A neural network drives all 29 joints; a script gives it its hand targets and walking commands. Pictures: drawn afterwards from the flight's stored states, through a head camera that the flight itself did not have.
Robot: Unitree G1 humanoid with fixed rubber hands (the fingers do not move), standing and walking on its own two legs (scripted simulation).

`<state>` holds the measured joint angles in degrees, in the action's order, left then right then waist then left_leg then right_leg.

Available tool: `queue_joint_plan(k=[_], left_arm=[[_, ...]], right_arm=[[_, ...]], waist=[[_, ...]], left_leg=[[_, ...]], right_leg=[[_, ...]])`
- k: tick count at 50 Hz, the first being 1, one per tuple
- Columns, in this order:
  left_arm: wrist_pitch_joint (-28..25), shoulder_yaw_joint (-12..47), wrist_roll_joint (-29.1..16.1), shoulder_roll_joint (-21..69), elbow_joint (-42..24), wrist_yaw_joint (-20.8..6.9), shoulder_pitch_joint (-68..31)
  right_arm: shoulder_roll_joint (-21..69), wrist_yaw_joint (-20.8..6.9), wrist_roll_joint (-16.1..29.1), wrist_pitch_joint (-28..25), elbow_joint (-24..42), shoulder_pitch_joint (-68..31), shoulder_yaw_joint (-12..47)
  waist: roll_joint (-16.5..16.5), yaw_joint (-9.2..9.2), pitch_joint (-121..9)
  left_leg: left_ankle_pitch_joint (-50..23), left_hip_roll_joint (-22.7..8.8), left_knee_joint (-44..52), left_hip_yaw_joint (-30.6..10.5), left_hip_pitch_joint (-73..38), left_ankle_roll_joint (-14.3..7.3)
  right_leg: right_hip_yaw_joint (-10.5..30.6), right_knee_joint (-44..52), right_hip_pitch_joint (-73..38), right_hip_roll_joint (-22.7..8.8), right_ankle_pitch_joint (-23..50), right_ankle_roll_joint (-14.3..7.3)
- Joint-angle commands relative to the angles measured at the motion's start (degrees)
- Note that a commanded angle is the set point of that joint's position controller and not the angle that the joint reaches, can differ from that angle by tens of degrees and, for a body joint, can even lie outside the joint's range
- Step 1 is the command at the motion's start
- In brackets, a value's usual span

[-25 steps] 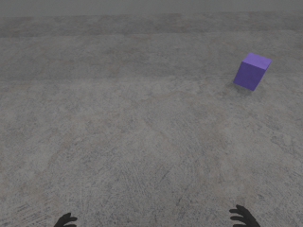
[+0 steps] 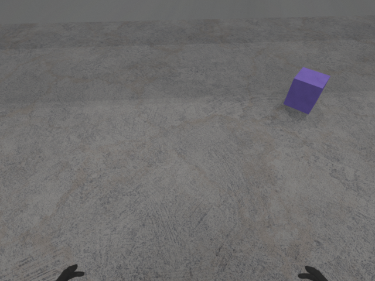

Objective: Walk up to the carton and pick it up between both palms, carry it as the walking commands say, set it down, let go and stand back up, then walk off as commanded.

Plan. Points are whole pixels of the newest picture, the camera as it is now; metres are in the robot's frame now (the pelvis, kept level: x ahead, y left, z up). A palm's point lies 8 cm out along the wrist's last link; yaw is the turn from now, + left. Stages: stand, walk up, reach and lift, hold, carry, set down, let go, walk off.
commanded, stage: stand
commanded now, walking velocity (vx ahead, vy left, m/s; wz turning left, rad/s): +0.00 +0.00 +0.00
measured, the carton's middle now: (305, 90) +1.52 -0.99 -0.63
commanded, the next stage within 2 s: walk up in 0.78 s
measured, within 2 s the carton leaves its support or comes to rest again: neither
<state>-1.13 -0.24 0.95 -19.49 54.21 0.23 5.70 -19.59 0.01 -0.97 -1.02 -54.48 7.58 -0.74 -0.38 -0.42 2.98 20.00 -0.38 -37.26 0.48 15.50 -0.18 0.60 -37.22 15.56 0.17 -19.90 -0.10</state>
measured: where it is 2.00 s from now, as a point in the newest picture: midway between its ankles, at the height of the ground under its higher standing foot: (231, 253)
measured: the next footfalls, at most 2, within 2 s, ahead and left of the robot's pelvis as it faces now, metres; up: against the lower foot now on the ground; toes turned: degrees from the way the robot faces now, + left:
right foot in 1.30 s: +0.16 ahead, -0.23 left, +0.00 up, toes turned -23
left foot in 1.70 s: +0.42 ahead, -0.09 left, +0.00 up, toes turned -19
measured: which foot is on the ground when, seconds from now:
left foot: down 0.00-1.00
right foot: down 0.00-1.00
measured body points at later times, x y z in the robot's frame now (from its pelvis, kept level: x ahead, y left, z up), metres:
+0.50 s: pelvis +0.01 +0.00 +0.02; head +0.02 +0.00 +0.47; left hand +0.11 +0.30 -0.11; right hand +0.10 -0.29 -0.11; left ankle +0.00 +0.12 -0.72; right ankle +0.00 -0.12 -0.72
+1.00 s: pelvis +0.01 +0.00 +0.02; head +0.01 +0.00 +0.47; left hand +0.11 +0.30 -0.11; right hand +0.10 -0.30 -0.11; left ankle +0.00 +0.12 -0.72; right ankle +0.00 -0.12 -0.72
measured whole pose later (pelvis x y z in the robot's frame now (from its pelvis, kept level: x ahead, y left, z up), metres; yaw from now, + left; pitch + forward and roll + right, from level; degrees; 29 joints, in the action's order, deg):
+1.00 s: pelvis +0.01 +0.00 +0.02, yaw -1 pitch -2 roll +0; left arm -0.7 -0.3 1.2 -19.7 63.1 -0.5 5.0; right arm -19.7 -0.2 -0.8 -0.9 -63.5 4.9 -1.1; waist 0.0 0.2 2.5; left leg 12.6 -0.1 -20.8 1.4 6.0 -0.4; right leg 1.4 -22.1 7.0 -0.2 -13.3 0.0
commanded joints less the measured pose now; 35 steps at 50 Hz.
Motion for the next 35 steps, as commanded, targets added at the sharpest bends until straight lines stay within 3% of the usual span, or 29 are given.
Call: queue_joint_plan(k=[1, 4, 5, 7, 9, 13, 14, 15, 16, 18, 22, 23, 24, 26, 28, 29, 31, 32, 35], left_arm=[[-1.4, -2.6, -0.1, -11.5, -2.4, 0.4, -3.3], [-1.5, -2.0, -0.1, -10.5, -0.6, 0.4, -3.3], [-1.2, -1.9, -0.2, -11.1, -0.5, 0.5, -3.7], [-1.3, -1.9, -0.1, -11.4, 0.7, 0.6, -3.9], [-1.2, -1.9, 0.0, -11.6, 1.2, 0.5, -5.1], [-1.5, -1.5, -0.4, -11.4, 3.2, 0.3, -3.7], [-1.3, -1.6, -0.2, -11.6, 3.8, 0.4, -3.4], [-1.4, -1.4, -0.1, -11.6, 4.0, 0.4, -4.4], [-1.2, -1.5, -0.2, -11.8, 3.8, 0.4, -4.0], [-1.2, -1.3, -0.3, -11.6, 4.5, 0.5, -4.7], [-1.1, -1.2, -0.5, -11.2, 5.5, 0.6, -4.8], [-0.9, -1.1, -0.4, -12.0, 5.3, 0.8, -5.1], [-1.0, -1.2, -0.3, -11.5, 5.6, 0.7, -4.8], [-0.8, -1.2, 0.0, -12.0, 5.8, 0.4, -5.2], [-1.0, -1.5, -0.1, -12.2, 6.3, 0.5, -4.7], [-1.1, -1.1, -0.1, -11.2, 5.8, 0.6, -4.7], [-1.1, -1.2, -0.4, -12.0, 6.5, 0.7, -4.4], [-1.0, -1.1, -0.3, -11.7, 6.2, 0.6, -4.9], [-0.9, -1.4, 0.0, -12.2, 6.1, 0.6, -4.9]], right_arm=[[-10.1, 0.4, 0.1, -1.1, 2.3, -2.7, -2.2], [-11.0, 0.7, 0.0, -1.1, 0.9, -3.9, -2.4], [-11.4, 0.7, 0.3, -1.2, 0.6, -3.4, -2.5], [-10.9, 0.4, 0.6, -1.2, -0.6, -4.2, -2.3], [-11.2, 0.4, 0.5, -1.4, -1.6, -3.9, -2.2], [-11.3, 0.4, 0.5, -1.0, -2.9, -4.8, -2.3], [-11.1, 0.5, 0.4, -1.2, -3.3, -4.6, -2.3], [-10.6, 0.5, 0.8, -1.1, -3.6, -3.4, -2.0], [-11.7, 0.6, 0.6, -1.0, -3.9, -4.0, -2.2], [-10.6, 0.6, 0.8, -1.2, -4.4, -3.6, -1.8], [-11.9, 0.5, 0.4, -0.9, -4.9, -5.8, -2.0], [-10.9, 0.7, 0.5, -1.0, -4.6, -5.6, -2.1], [-10.9, 0.7, 0.6, -1.0, -5.4, -5.4, -1.9], [-11.6, 0.7, 0.2, -1.1, -5.2, -5.4, -1.9], [-11.5, 0.7, 0.6, -0.8, -6.1, -4.8, -2.1], [-11.6, 0.7, 0.9, -0.8, -6.4, -5.1, -2.1], [-10.8, 0.5, 0.5, -0.8, -6.5, -5.1, -1.8], [-11.4, 0.7, 0.8, -0.7, -6.4, -5.2, -2.0], [-10.8, 0.6, 0.8, -0.7, -6.7, -4.9, -1.7]], waist=[[0.4, 0.11, -4.8], [-0.5, 0.42, -4.9], [1.1, 0.32, -4.8], [-0.4, 0.03, -5.5], [1.4, -0.07, -4.8], [0.9, 0.49, -4.5], [-0.5, 0.55, -5.9], [0.8, 0.21, -4.0], [-0.7, 0.77, -5.7], [-0.3, -0.27, -4.6], [0.0, 0.79, -4.6], [0.7, 0.19, -5.3], [0.9, 0.76, -5.8], [-0.4, 0.49, -4.5], [0.9, 0.45, -4.0], [-0.8, 0.44, -5.2], [0.6, 0.48, -5.6], [-0.4, 0.14, -4.1], [0.4, 0.2, -5.2]], left_leg=[[-11.2, -5.2, 9.1, -6.3, -2.7, -3.5], [-13.2, -5.8, 11.5, -6.4, -4.5, -3.4], [-14.2, -6.0, 11.6, -6.7, -4.0, -3.4], [-14.0, -5.5, 12.6, -5.7, -6.1, -2.8], [-14.4, -5.8, 13.4, -6.1, -6.5, -2.6], [-16.5, -6.1, 15.6, -6.2, -7.5, -2.3], [-16.4, -5.9, 15.1, -5.4, -8.2, -2.4], [-17.4, -5.7, 16.5, -6.0, -7.4, -2.1], [-17.2, -5.9, 16.2, -5.3, -8.6, -1.9], [-19.0, -6.5, 17.5, -5.8, -9.0, -2.2], [-18.7, -6.7, 18.3, -6.1, -10.2, -2.0], [-18.5, -6.9, 18.4, -5.8, -10.3, -2.1], [-18.8, -6.7, 18.1, -6.1, -10.7, -2.2], [-19.2, -6.6, 18.9, -5.7, -10.2, -1.6], [-18.3, -6.7, 19.3, -5.8, -10.0, -1.4], [-18.3, -6.6, 18.9, -5.4, -10.5, -1.6], [-19.2, -6.8, 18.4, -5.5, -11.3, -1.7], [-19.3, -6.6, 19.3, -5.7, -10.0, -1.5], [-20.0, -6.8, 19.0, -5.4, -10.8, -1.2]], right_leg=[[6.2, 10.0, -1.5, -5.4, 12.2, -3.6], [5.9, 11.6, -2.9, -5.2, 13.4, -2.8], [5.5, 11.4, -3.9, -5.1, 13.3, -2.8], [5.8, 13.2, -4.3, -5.6, 14.3, -2.7], [5.9, 14.3, -4.0, -5.4, 14.2, -2.4], [5.4, 15.7, -5.9, -5.5, 16.0, -1.9], [5.3, 16.4, -7.5, -6.0, 17.0, -2.1], [5.2, 16.3, -7.3, -5.9, 16.8, -1.8], [5.4, 16.4, -7.9, -6.0, 17.6, -1.7], [5.3, 17.0, -7.8, -6.2, 18.4, -1.9], [4.9, 18.1, -7.7, -6.0, 16.8, -1.3], [5.0, 18.2, -8.2, -6.2, 16.9, -1.8], [5.2, 18.5, -9.0, -6.4, 17.7, -1.7], [5.0, 18.4, -8.8, -6.5, 17.5, -1.6], [4.9, 18.7, -8.4, -6.4, 17.5, -1.5], [5.2, 19.1, -9.2, -6.7, 18.4, -1.6], [5.6, 19.3, -9.7, -7.1, 19.1, -1.8], [5.1, 19.2, -9.0, -6.9, 19.6, -1.6], [5.1, 19.0, -9.5, -6.7, 19.1, -1.7]])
